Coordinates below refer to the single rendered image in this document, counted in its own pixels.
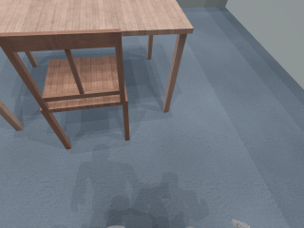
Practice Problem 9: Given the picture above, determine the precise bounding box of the table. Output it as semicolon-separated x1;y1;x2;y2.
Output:
0;0;194;131

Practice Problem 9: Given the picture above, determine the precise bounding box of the chair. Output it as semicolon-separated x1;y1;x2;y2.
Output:
0;28;130;150

